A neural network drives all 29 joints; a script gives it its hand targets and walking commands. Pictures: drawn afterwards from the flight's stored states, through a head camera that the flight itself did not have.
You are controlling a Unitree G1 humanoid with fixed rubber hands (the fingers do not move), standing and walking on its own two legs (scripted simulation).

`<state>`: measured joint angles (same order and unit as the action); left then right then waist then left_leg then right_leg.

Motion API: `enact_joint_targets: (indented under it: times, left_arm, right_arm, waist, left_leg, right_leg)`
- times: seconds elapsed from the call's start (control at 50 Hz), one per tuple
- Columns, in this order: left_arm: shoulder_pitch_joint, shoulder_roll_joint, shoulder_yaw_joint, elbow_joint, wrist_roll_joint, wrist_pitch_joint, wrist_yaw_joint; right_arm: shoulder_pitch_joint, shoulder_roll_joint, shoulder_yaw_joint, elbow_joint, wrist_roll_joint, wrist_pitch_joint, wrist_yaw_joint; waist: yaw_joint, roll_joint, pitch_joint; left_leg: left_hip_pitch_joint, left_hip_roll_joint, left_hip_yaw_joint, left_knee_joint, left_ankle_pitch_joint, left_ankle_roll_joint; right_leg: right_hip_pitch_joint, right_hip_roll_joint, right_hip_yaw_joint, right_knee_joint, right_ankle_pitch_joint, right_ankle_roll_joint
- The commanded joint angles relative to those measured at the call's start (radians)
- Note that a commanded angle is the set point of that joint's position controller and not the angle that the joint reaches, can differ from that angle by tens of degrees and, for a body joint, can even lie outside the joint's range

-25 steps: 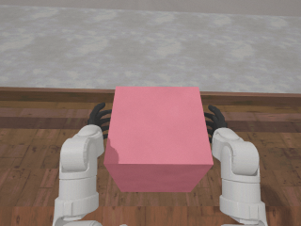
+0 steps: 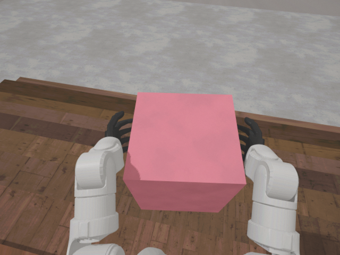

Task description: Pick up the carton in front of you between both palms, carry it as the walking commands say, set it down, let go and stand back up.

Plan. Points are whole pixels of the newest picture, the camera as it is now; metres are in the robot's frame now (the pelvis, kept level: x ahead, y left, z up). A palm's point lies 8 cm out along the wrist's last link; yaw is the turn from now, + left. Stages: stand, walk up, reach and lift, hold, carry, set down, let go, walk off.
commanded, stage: carry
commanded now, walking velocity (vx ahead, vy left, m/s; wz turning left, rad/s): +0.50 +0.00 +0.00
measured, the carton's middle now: (181, 158) +0.34 +0.04 +0.03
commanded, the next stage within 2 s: none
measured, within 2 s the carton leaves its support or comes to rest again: neither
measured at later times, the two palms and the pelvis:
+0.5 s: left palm (157, 105) +0.67 +0.18 -0.13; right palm (231, 120) +0.64 -0.12 -0.13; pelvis +0.33 +0.07 -0.21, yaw -2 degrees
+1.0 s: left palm (162, 90) +0.99 +0.23 -0.33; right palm (213, 96) +1.00 -0.07 -0.34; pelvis +0.69 +0.06 -0.39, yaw +0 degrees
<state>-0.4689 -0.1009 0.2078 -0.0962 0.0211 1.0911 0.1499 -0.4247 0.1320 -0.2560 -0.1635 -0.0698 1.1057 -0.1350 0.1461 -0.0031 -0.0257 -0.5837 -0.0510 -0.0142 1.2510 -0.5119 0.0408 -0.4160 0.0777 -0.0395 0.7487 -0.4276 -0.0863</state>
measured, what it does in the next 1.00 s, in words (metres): goes down: left foot 0.17 m lower, then right foot 0.17 m lower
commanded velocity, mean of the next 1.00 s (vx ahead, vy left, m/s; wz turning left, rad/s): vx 0.50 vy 0.00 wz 0.00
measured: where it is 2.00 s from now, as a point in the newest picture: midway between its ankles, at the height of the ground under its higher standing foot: (183, 143)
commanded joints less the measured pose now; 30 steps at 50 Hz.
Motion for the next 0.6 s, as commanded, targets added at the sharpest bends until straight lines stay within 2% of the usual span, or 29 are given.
enact_joint_targets:
  times: [0.0, 0.02, 0.04, 0.06, 0.08, 0.1, 0.12, 0.14, 0.16, 0.18, 0.2, 0.22, 0.24, 0.26, 0.28, 0.3, 0.32, 0.34, 0.36, 0.38, 0.4, 0.42, 0.44, 0.46, 0.48, 0.5, 0.52, 0.54, 0.58]
  left_arm:
    - [-0.731, -0.938, -0.802, -0.132, -0.419, -0.008, -0.170]
    - [-0.745, -0.937, -0.810, -0.126, -0.425, -0.020, -0.168]
    - [-0.733, -0.931, -0.808, -0.124, -0.426, -0.028, -0.163]
    - [-0.704, -0.923, -0.806, -0.130, -0.428, -0.031, -0.158]
    - [-0.676, -0.902, -0.793, -0.112, -0.421, -0.027, -0.152]
    - [-0.639, -0.883, -0.778, -0.088, -0.409, -0.024, -0.147]
    - [-0.597, -0.860, -0.760, -0.064, -0.393, -0.019, -0.143]
    - [-0.548, -0.840, -0.731, -0.035, -0.369, -0.012, -0.139]
    - [-0.510, -0.823, -0.710, -0.004, -0.344, -0.005, -0.137]
    - [-0.485, -0.810, -0.689, 0.018, -0.324, 0.001, -0.134]
    - [-0.481, -0.794, -0.671, 0.031, -0.305, 0.010, -0.130]
    - [-0.485, -0.772, -0.644, 0.051, -0.285, 0.017, -0.123]
    - [-0.489, -0.748, -0.618, 0.052, -0.264, 0.020, -0.114]
    - [-0.515, -0.722, -0.581, 0.058, -0.227, 0.031, -0.098]
    - [-0.536, -0.667, -0.513, 0.088, -0.174, 0.046, -0.075]
    - [-0.486, -0.620, -0.453, 0.124, -0.122, 0.061, -0.048]
    - [-0.463, -0.601, -0.423, 0.117, -0.093, 0.059, -0.029]
    - [-0.441, -0.607, -0.403, 0.116, -0.074, 0.052, -0.015]
    - [-0.461, -0.642, -0.410, 0.075, -0.079, 0.041, -0.014]
    - [-0.522, -0.685, -0.435, 0.041, -0.091, 0.024, -0.019]
    - [-0.594, -0.736, -0.461, 0.012, -0.108, 0.004, -0.028]
    - [-0.618, -0.786, -0.493, -0.011, -0.124, -0.018, -0.040]
    - [-0.636, -0.815, -0.516, -0.029, -0.140, -0.040, -0.051]
    - [-0.620, -0.834, -0.545, -0.035, -0.156, -0.058, -0.061]
    - [-0.599, -0.850, -0.577, -0.052, -0.163, -0.074, -0.070]
    - [-0.571, -0.857, -0.597, -0.045, -0.171, -0.086, -0.076]
    - [-0.536, -0.854, -0.614, -0.051, -0.172, -0.097, -0.081]
    - [-0.503, -0.849, -0.629, -0.046, -0.166, -0.108, -0.085]
    - [-0.465, -0.835, -0.651, -0.056, -0.164, -0.117, -0.094]
  right_arm:
    - [-0.541, 0.722, 0.604, -0.014, 0.150, -0.025, 0.067]
    - [-0.548, 0.719, 0.612, -0.023, 0.148, -0.036, 0.065]
    - [-0.553, 0.717, 0.625, -0.037, 0.159, -0.043, 0.065]
    - [-0.558, 0.710, 0.640, -0.051, 0.161, -0.047, 0.064]
    - [-0.544, 0.701, 0.644, -0.041, 0.162, -0.045, 0.062]
    - [-0.525, 0.692, 0.646, -0.041, 0.158, -0.040, 0.058]
    - [-0.502, 0.674, 0.644, -0.031, 0.160, -0.033, 0.054]
    - [-0.507, 0.659, 0.642, -0.036, 0.160, -0.023, 0.051]
    - [-0.504, 0.642, 0.639, -0.029, 0.155, -0.012, 0.048]
    - [-0.513, 0.629, 0.641, -0.028, 0.163, -0.003, 0.048]
    - [-0.516, 0.622, 0.641, -0.015, 0.174, 0.006, 0.048]
    - [-0.526, 0.606, 0.631, -0.002, 0.185, 0.013, 0.048]
    - [-0.522, 0.602, 0.627, 0.005, 0.200, 0.020, 0.052]
    - [-0.530, 0.601, 0.618, 0.022, 0.206, 0.026, 0.057]
    - [-0.566, 0.579, 0.629, 0.069, 0.251, 0.030, 0.053]
    - [-0.616, 0.596, 0.653, 0.082, 0.302, 0.029, 0.045]
    - [-0.669, 0.653, 0.679, 0.066, 0.355, 0.023, 0.051]
    - [-0.705, 0.710, 0.692, 0.066, 0.401, 0.020, 0.061]
    - [-0.783, 0.756, 0.711, 0.045, 0.443, 0.003, 0.069]
    - [-0.829, 0.818, 0.730, 0.041, 0.470, -0.014, 0.079]
    - [-0.875, 0.870, 0.752, 0.025, 0.485, -0.032, 0.091]
    - [-0.890, 0.913, 0.768, 0.010, 0.492, -0.048, 0.101]
    - [-0.877, 0.947, 0.783, 0.017, 0.497, -0.065, 0.106]
    - [-0.844, 0.963, 0.789, 0.020, 0.495, -0.082, 0.109]
    - [-0.819, 0.957, 0.791, 0.008, 0.480, -0.096, 0.111]
    - [-0.762, 0.956, 0.794, 0.027, 0.472, -0.106, 0.111]
    - [-0.695, 0.942, 0.794, 0.035, 0.460, -0.118, 0.112]
    - [-0.654, 0.929, 0.792, 0.044, 0.430, -0.125, 0.112]
    - [-0.577, 0.906, 0.788, 0.069, 0.394, -0.139, 0.114]
  waist:
    - [-0.045, 0.014, -0.342]
    - [-0.041, -0.027, -0.377]
    - [-0.052, -0.031, -0.367]
    - [-0.004, 0.027, -0.327]
    - [0.012, -0.010, -0.333]
    - [0.015, -0.016, -0.325]
    - [0.012, -0.029, -0.306]
    - [0.002, -0.060, -0.267]
    - [-0.021, -0.121, -0.241]
    - [-0.069, -0.140, -0.237]
    - [-0.125, -0.147, -0.239]
    - [-0.264, -0.151, -0.392]
    - [-0.402, -0.075, -0.402]
    - [-0.419, 0.115, -0.226]
    - [-0.268, 0.243, -0.145]
    - [-0.207, 0.232, -0.233]
    - [-0.196, 0.123, -0.255]
    - [-0.192, 0.013, -0.236]
    - [-0.185, 0.119, -0.335]
    - [-0.180, 0.067, -0.321]
    - [-0.210, 0.051, -0.302]
    - [-0.222, 0.050, -0.301]
    - [-0.198, 0.083, -0.339]
    - [-0.197, 0.080, -0.365]
    - [-0.231, -0.021, -0.352]
    - [-0.259, 0.022, -0.374]
    - [-0.283, 0.070, -0.386]
    - [-0.286, 0.003, -0.376]
    - [-0.312, 0.043, -0.316]
  left_leg:
    - [-0.235, 0.064, -0.031, -0.186, 0.039, -0.030]
    - [-0.191, 0.070, -0.010, -0.060, 0.236, -0.023]
    - [-0.199, 0.071, 0.002, -0.075, 0.284, -0.010]
    - [-0.295, 0.076, -0.024, -0.261, 0.481, -0.004]
    - [-0.300, 0.041, 0.028, -0.324, 0.571, 0.000]
    - [-0.205, 0.053, 0.030, -0.461, 0.776, -0.005]
    - [-0.059, 0.022, 0.090, -0.578, 0.908, -0.017]
    - [0.112, 0.004, 0.118, -0.687, 0.948, -0.026]
    - [0.273, -0.012, 0.138, -0.694, 1.012, -0.022]
    - [0.382, -0.005, 0.138, -0.721, 1.076, -0.024]
    - [0.434, 0.010, 0.141, -0.784, 1.082, -0.012]
    - [0.700, -0.020, 0.224, -0.571, 1.098, 0.011]
    - [0.758, 0.018, 0.175, -0.660, 0.956, 0.070]
    - [0.634, 0.135, -0.005, -0.959, 0.850, 0.127]
    - [0.758, 0.221, -0.086, -0.607, 1.541, 0.067]
    - [0.823, 0.313, -0.273, -0.568, 1.497, 0.109]
    - [0.722, 0.339, -0.355, -0.581, 1.204, 0.160]
    - [0.639, 0.279, -0.338, -0.571, 1.054, 0.129]
    - [0.631, 0.358, -0.537, -0.560, 0.992, 0.197]
    - [0.516, 0.388, -0.540, -0.584, 0.964, 0.264]
    - [0.474, 0.351, -0.554, -0.607, 0.869, 0.286]
    - [0.430, 0.333, -0.506, -0.631, 0.896, 0.278]
    - [0.451, 0.325, -0.459, -0.560, 0.971, 0.250]
    - [0.468, 0.309, -0.416, -0.517, 0.993, 0.237]
    - [0.563, 0.184, -0.330, -0.381, 0.718, 0.165]
    - [0.630, 0.130, -0.282, -0.331, 0.705, 0.147]
    - [0.703, 0.122, -0.288, -0.283, 0.781, 0.145]
    - [0.629, 0.079, -0.212, -0.259, 0.709, 0.143]
    - [0.513, 0.042, -0.150, -0.250, 0.666, 0.140]
  right_leg:
    - [0.451, -0.326, 0.501, -0.195, 0.574, -0.228]
    - [0.437, -0.340, 0.476, -0.141, 0.615, -0.215]
    - [0.417, -0.318, 0.432, -0.114, 0.651, -0.197]
    - [0.475, -0.209, 0.350, 0.012, 0.451, -0.136]
    - [0.499, -0.176, 0.321, 0.038, 0.456, -0.127]
    - [0.428, -0.152, 0.267, 0.087, 0.378, -0.099]
    - [0.295, -0.117, 0.204, 0.077, 0.229, -0.095]
    - [0.165, -0.093, 0.161, 0.067, 0.134, -0.080]
    - [0.035, -0.088, 0.129, 0.081, 0.085, -0.063]
    - [-0.014, -0.087, 0.087, 0.148, 0.039, -0.047]
    - [0.023, -0.093, 0.054, 0.252, 0.072, -0.027]
    - [0.008, -0.154, -0.007, 0.496, 0.424, 0.007]
    - [-0.018, -0.149, -0.053, 0.816, 0.653, 0.049]
    - [-0.065, -0.018, -0.053, 1.153, 0.129, 0.076]
    - [-0.394, 0.046, 0.027, 1.210, -0.359, 0.062]
    - [-0.449, -0.020, 0.131, 1.044, -0.265, 0.055]
    - [-0.438, -0.087, 0.127, 0.964, -0.196, 0.063]
    - [-0.449, -0.105, 0.151, 0.777, -0.042, 0.056]
    - [-0.451, -0.129, 0.149, 0.755, -0.033, 0.052]
    - [-0.427, -0.146, 0.170, 0.598, 0.068, 0.072]
    - [-0.400, -0.130, 0.144, 0.492, 0.048, 0.080]
    - [-0.357, -0.128, 0.101, 0.508, 0.076, 0.084]
    - [-0.346, -0.126, 0.086, 0.606, 0.233, 0.055]
    - [-0.368, -0.129, 0.088, 0.602, 0.247, 0.033]
    - [-0.471, -0.150, 0.149, 0.338, 0.528, 0.016]
    - [-0.486, -0.111, 0.077, 0.238, 0.602, 0.007]
    - [-0.522, -0.090, 0.044, 0.210, 0.611, 0.006]
    - [-0.417, -0.075, 0.016, 0.025, 0.787, 0.023]
    - [-0.213, -0.036, -0.072, -0.207, 0.838, 0.037]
